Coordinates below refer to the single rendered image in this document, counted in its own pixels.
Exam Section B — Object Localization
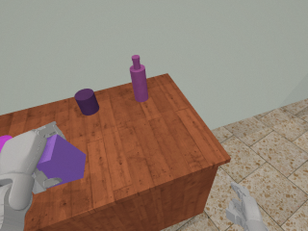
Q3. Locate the left robot hand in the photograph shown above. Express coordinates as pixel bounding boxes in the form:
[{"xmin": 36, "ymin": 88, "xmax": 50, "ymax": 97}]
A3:
[{"xmin": 0, "ymin": 121, "xmax": 66, "ymax": 194}]

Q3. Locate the right robot hand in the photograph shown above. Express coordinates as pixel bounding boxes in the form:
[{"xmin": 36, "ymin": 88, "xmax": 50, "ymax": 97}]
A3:
[{"xmin": 225, "ymin": 182, "xmax": 263, "ymax": 228}]

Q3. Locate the left robot forearm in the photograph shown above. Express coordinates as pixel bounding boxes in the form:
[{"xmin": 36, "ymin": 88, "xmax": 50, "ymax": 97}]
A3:
[{"xmin": 0, "ymin": 172, "xmax": 35, "ymax": 231}]

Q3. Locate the table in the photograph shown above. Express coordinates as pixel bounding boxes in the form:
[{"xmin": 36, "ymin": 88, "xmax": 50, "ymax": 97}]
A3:
[{"xmin": 0, "ymin": 73, "xmax": 231, "ymax": 231}]

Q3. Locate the sponge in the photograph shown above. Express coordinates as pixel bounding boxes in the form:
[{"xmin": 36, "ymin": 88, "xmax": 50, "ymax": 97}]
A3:
[{"xmin": 33, "ymin": 134, "xmax": 87, "ymax": 189}]

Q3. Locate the right robot forearm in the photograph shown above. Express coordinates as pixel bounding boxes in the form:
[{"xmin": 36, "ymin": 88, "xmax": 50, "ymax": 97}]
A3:
[{"xmin": 244, "ymin": 219, "xmax": 269, "ymax": 231}]

